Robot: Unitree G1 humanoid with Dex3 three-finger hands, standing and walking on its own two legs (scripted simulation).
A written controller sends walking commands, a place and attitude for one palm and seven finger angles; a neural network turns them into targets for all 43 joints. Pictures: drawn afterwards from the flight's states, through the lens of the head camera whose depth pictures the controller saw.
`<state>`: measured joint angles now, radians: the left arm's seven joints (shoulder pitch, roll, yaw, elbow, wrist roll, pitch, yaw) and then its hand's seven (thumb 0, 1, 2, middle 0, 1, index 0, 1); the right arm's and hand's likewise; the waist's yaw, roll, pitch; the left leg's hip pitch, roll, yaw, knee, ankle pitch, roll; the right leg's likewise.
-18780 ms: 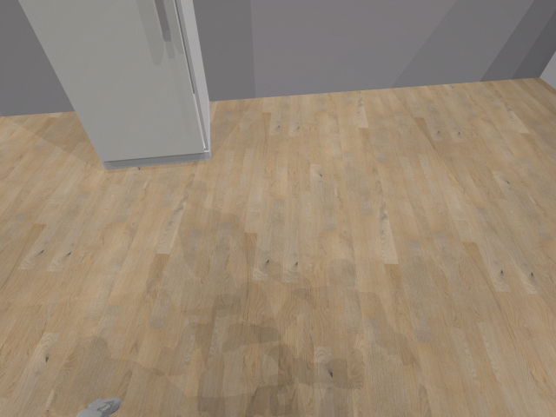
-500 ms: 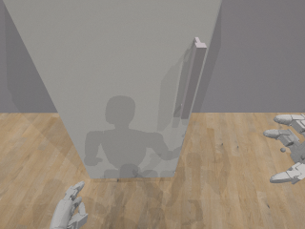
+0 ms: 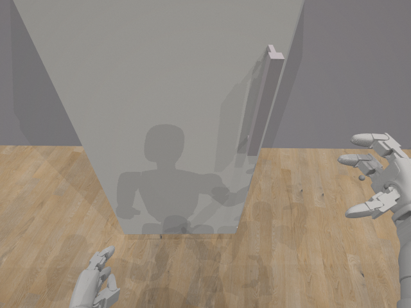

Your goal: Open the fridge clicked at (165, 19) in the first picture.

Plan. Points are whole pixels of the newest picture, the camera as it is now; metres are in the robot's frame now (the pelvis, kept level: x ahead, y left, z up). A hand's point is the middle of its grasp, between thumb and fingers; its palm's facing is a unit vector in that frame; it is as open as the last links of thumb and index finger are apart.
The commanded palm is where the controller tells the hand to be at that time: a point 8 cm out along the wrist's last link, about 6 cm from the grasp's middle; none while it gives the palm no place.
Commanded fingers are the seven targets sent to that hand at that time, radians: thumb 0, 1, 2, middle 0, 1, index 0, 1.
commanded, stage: move the hooked fingers beside the handle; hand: right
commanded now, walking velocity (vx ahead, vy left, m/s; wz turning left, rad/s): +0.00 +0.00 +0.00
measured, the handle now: (260, 106) +0.54 -0.10 +0.11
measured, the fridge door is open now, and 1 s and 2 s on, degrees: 0 0 0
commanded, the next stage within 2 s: none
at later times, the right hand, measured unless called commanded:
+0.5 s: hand (329, 149) +0.39 -0.22 +0.13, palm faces -0.05 +1.00 +0.00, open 14.0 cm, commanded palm +0.37 -0.27 +0.13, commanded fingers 0.00 0.50 -0.30 0.30 1.20 0.30 1.20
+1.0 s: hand (306, 129) +0.45 -0.19 +0.13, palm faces -0.06 +1.00 +0.02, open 14.0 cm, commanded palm +0.44 -0.24 +0.13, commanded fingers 0.00 0.50 -0.30 0.30 1.20 0.30 1.20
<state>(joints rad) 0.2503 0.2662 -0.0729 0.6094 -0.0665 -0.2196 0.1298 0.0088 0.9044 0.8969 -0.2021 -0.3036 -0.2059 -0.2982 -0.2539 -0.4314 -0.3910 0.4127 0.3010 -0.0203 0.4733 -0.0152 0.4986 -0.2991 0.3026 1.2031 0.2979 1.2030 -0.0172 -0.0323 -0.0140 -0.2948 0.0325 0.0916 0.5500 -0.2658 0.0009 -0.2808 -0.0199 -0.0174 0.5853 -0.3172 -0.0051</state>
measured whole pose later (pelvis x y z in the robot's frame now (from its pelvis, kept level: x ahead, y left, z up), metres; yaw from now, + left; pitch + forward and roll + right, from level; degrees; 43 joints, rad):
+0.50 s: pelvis +0.01 +0.00 +0.00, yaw +1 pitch +4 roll +1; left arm 0.30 0.27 -0.05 0.62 -0.06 -0.15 0.10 0.01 0.91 0.90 -0.20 -0.30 -0.20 -0.30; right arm -0.43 -0.40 -0.34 0.56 0.25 -0.05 0.38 -0.02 0.50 -0.30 0.30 1.20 0.30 1.20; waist 0.02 -0.03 -0.04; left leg -0.35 0.03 0.07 0.56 -0.27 -0.01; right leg -0.32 -0.02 -0.04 0.59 -0.33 -0.01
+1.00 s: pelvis +0.01 +0.00 -0.01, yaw +2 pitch +7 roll +1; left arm 0.35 0.27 -0.04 0.65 -0.05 -0.07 0.07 0.01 0.91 0.90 -0.20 -0.30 -0.20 -0.30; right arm -0.72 -0.41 -0.32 0.91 0.19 -0.16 0.31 -0.01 0.50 -0.30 0.30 1.20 0.30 1.20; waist 0.06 -0.02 -0.05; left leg -0.45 0.03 0.06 0.61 -0.28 0.00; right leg -0.42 -0.03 -0.04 0.64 -0.34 -0.01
